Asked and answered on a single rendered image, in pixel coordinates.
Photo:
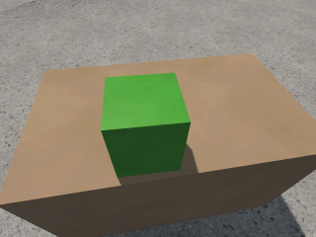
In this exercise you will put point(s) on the pedestal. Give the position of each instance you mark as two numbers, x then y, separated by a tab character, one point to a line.
249	141

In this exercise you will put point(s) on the carton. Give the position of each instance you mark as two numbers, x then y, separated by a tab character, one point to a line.
145	123

